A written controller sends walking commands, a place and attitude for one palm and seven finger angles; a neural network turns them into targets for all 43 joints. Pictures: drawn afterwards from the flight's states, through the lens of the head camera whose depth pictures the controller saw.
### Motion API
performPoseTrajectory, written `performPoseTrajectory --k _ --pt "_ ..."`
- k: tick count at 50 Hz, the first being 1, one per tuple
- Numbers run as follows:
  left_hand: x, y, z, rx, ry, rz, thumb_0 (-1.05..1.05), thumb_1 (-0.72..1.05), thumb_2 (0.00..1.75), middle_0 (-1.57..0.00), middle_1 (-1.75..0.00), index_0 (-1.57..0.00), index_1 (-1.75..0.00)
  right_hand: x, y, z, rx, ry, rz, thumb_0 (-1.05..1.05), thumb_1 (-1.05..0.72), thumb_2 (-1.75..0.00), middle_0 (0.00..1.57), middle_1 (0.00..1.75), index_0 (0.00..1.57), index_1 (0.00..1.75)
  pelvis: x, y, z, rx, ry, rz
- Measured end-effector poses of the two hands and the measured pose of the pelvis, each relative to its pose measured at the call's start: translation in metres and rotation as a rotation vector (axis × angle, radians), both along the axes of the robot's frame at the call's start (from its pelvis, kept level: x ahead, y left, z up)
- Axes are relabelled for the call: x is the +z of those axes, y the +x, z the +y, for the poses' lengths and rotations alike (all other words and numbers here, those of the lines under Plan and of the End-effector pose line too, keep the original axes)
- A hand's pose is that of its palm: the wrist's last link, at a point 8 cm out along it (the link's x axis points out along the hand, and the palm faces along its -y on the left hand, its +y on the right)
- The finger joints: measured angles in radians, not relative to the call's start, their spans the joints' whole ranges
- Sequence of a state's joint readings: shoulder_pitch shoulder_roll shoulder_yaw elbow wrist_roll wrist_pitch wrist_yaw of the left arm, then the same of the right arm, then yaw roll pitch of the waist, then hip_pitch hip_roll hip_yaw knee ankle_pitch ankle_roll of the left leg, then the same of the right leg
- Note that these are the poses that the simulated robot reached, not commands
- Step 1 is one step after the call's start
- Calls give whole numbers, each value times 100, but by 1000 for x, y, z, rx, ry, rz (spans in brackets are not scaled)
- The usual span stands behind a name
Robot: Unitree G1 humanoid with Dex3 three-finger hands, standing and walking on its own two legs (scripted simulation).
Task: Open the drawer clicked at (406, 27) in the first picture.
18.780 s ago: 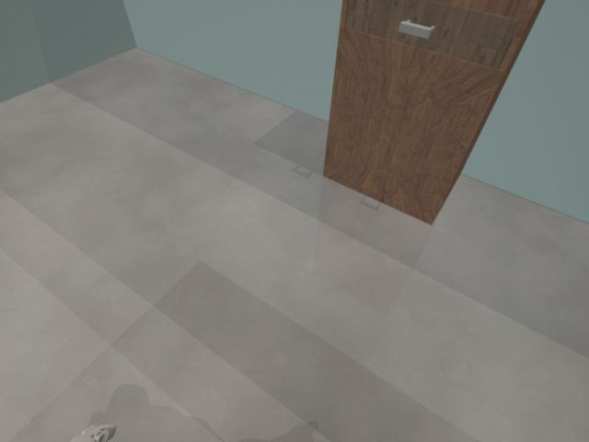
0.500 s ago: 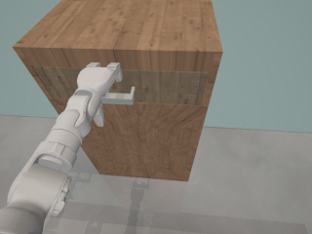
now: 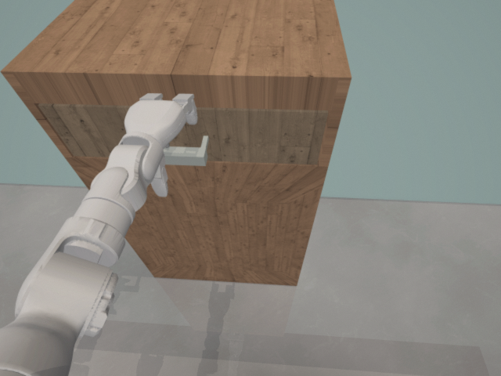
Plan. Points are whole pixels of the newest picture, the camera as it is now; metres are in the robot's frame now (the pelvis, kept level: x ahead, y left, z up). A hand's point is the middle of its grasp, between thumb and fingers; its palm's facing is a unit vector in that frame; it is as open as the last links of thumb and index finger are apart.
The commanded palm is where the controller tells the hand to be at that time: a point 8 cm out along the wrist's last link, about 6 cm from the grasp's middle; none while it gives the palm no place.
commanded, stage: move the hooked fingers above the handle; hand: left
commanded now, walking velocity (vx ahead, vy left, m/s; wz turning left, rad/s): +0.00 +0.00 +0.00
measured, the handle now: (182, 147) +0.52 +0.13 +0.05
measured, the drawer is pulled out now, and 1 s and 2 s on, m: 0.00 0.00 0.00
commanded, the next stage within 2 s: lower the fingers behind the handle in 0.04 s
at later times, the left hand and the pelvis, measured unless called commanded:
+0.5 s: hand (168, 155) +0.47 +0.14 +0.08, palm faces -0.05 -0.03 -1.00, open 13.9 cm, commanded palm +0.46 +0.15 +0.15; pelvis +0.00 +0.00 +0.00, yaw +0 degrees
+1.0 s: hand (168, 161) +0.48 +0.15 +0.06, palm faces -0.03 -0.02 -1.00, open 13.9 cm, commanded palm +0.46 +0.16 +0.11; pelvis +0.00 +0.00 -0.01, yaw +0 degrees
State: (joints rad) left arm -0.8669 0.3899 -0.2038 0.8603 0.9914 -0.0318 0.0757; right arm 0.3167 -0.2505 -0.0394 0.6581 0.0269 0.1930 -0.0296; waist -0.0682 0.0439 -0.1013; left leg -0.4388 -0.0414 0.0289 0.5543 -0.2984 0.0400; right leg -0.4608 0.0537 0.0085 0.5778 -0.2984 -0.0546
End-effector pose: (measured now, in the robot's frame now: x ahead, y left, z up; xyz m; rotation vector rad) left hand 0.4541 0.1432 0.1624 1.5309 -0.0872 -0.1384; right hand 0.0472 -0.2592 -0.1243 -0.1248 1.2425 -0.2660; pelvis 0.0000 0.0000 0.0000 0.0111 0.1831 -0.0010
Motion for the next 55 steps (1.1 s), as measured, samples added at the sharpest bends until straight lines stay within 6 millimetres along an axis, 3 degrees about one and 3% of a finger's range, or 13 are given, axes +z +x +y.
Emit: performPoseTrajectory --k 13,23,42,55 --pt "0 0 5 60 15 -21 0 -49 30 -32 -120 -32 -120 -3 14 3 12 25 -11 1 -91 -90 20 30 20 30 0 3 -1 6 1 -1" --pt "-20 -2 0 7 1 22 0 -49 30 -32 -120 -32 -120 1 26 0 26 -2 -50 1 -91 -90 20 30 20 30 -2 2 -4 8 2 11" --pt "-45 6 5 46 -1 20 0 -49 30 -32 -120 -32 -120 -6 -7 -3 -25 -4 45 1 -91 -90 20 30 20 30 -6 5 -4 -2 -2 46" --pt "-48 6 7 61 17 -13 0 -49 30 -30 -123 -32 -120 -5 -12 -4 -25 -16 45 1 -91 -90 20 30 20 30 -9 0 -2 0 -6 65"
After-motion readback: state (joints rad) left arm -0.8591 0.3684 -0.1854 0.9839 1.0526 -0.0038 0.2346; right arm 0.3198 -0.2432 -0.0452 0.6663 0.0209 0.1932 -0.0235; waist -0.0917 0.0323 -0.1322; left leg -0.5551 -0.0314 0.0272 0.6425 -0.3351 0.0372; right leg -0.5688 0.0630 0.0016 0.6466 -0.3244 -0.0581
